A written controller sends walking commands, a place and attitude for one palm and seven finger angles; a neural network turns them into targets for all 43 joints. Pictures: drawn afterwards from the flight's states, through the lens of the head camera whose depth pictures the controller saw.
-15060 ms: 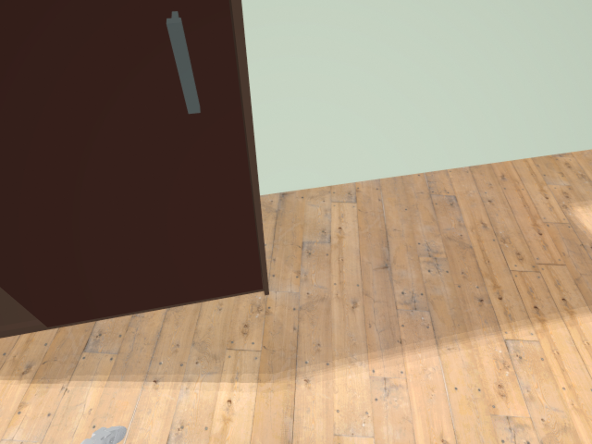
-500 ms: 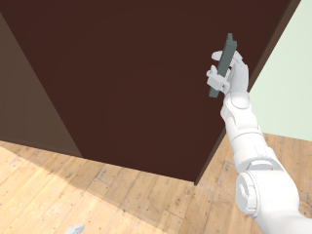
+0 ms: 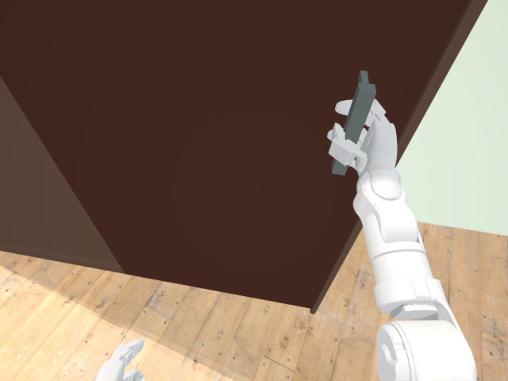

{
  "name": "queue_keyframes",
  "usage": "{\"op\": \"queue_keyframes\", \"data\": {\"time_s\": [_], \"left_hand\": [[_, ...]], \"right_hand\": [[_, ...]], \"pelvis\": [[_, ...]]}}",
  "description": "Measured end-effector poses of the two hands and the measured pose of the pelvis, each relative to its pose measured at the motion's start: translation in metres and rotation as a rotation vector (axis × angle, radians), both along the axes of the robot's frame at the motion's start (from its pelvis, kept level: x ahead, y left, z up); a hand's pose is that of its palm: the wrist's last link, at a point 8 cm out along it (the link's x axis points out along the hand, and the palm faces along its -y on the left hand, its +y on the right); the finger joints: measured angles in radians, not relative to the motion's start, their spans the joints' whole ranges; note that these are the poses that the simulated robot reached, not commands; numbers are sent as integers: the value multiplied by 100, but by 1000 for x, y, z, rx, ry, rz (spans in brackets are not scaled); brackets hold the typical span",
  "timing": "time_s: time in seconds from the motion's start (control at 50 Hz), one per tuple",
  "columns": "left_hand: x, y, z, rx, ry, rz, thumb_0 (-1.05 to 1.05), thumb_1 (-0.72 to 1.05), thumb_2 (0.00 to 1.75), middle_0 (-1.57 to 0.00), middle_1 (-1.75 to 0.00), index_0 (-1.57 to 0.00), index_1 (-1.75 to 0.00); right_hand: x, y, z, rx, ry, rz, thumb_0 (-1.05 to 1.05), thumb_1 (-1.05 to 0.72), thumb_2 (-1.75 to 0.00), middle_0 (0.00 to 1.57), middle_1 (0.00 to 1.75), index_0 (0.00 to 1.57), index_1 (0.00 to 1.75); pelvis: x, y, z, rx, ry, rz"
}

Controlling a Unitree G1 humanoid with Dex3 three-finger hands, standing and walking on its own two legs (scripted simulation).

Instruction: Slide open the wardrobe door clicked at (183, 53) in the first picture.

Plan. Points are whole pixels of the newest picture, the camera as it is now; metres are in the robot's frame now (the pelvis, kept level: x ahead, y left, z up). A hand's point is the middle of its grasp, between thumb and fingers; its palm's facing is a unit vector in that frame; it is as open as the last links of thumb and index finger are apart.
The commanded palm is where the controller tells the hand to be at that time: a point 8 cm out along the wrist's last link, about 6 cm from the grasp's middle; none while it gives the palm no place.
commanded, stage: tug the door sideways, standing still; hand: right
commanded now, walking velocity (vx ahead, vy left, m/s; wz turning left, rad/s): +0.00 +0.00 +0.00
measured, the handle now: (350, 125) +0.49 -0.12 +0.17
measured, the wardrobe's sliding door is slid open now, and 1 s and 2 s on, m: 0.00 0.06 0.16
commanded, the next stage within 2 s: step sideways, sliding the door along in 0.72 s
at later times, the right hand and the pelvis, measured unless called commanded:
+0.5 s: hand (330, 142) +0.44 -0.08 +0.17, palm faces +0.15 +0.99 -0.04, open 5.8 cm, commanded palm +0.41 -0.07 +0.17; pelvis -0.03 -0.01 +0.00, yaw -3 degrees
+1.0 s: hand (303, 141) +0.44 -0.04 +0.16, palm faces -0.04 +1.00 -0.09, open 6.0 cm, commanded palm +0.43 -0.07 +0.17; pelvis -0.03 +0.01 -0.01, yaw -1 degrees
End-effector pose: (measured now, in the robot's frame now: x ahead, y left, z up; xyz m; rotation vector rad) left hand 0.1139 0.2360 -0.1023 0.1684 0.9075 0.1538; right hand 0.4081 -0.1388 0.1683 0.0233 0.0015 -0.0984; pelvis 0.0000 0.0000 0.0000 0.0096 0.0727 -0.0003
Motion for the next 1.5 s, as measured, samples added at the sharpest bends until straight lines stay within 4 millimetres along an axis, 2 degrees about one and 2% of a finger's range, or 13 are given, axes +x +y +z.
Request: {"op": "queue_keyframes", "data": {"time_s": [0.1, 0.2, 0.28, 0.38, 0.6, 0.72, 0.86, 1.02, 1.16, 1.22, 1.3, 1.4, 1.5], "left_hand": [[14, -4, 0, 19, 10, -44, 1, 90, 90, -20, -30, -20, -30], [14, -11, -2, 8, 5, -65, 1, 90, 90, -20, -30, -20, -30], [2, -17, -7, -8, 22, -72, 1, 90, 90, -20, -30, -21, -30], [-24, -21, -15, -24, 71, -71, 1, 90, 90, -20, -30, -21, -30], [-80, -16, -28, -33, 169, -55, 1, 90, 90, -20, -30, -21, -30], [-92, -11, -29, -28, 168, -48, 1, 90, 90, -20, -30, -21, -30], [-88, -6, -28, -23, 144, -50, 1, 90, 90, -20, -30, -20, -30], [-69, 12, -30, 19, 86, 64, 1, 90, 90, -21, -30, -21, -30], [-40, 30, -45, -6, 145, -2, 1, 90, 90, -20, -30, -20, -30], [-18, 41, -39, 14, 151, -51, 1, 90, 90, -21, -30, -21, -30], [21, 53, -27, 60, 96, -125, 1, 90, 90, -21, -30, -21, -30], [73, 63, -21, 62, -20, -159, 1, 90, 90, -20, -30, -21, -30], [101, 67, -15, 11, -48, -244, 1, 90, 90, -20, -30, -20, -30]], "right_hand": [[1, 1, 2, -16, 31, -19, 2, -70, -82, 36, 140, 39, 140], [1, 2, 3, -29, 40, -37, 1, -71, -84, 37, 140, 39, 140], [0, 3, 3, -37, 39, -44, 1, -72, -83, 36, 140, 37, 140], [0, 5, 3, -48, 34, -46, 1, -73, -82, 36, 140, 34, 140], [1, 18, 2, -68, 21, -45, 0, -75, -81, 35, 140, 29, 140], [2, 30, 2, -72, 16, -36, -1, -75, -80, 36, 140, 28, 140], [5, 46, 1, -76, 5, -10, -1, -74, -80, 37, 140, 29, 140], [14, 48, -2, -116, -94, 152, -4, -67, -76, 42, 140, 33, 140], [16, 52, -4, -155, -131, 142, -7, -63, -79, 44, 140, 33, 140], [16, 54, -4, -152, -131, 130, -7, -62, -81, 45, 140, 34, 140], [15, 55, -5, -151, -150, 112, -8, -63, -83, 45, 140, 31, 140], [17, 58, -9, -128, -210, 95, -7, -65, -85, 45, 140, 28, 140], [15, 65, -9, -114, -207, 54, -5, -69, -86, 45, 140, 24, 140]], "pelvis": [[-1, 0, -1, 1, 3, -28], [-6, -2, -2, 0, 5, -40], [-11, -4, -2, -1, 4, -45], [-18, -5, -3, -2, 5, -49], [-30, -7, -6, -4, 19, -52], [-33, -5, -7, -7, 25, -47], [-35, -2, -8, -10, 30, -42], [-31, 8, -12, -25, -21, -9], [-14, 40, -16, -9, -71, -59], [-11, 53, -11, -37, -79, -83], [-8, 66, -6, -61, -74, -112], [-6, 80, -16, -46, -73, -108], [-1, 109, -14, -8, -90, -132]]}}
